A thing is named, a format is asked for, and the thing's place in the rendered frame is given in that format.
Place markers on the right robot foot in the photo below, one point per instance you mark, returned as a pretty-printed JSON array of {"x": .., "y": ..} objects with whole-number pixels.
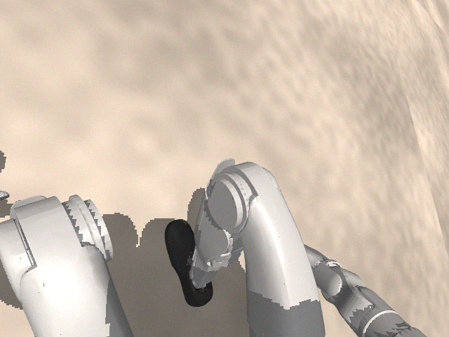
[{"x": 180, "y": 244}]

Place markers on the right robot arm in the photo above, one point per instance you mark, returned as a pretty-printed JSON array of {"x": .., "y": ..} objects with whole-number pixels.
[{"x": 364, "y": 311}]

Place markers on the right robot hand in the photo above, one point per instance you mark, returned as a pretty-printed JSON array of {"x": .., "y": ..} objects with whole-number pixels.
[{"x": 314, "y": 256}]

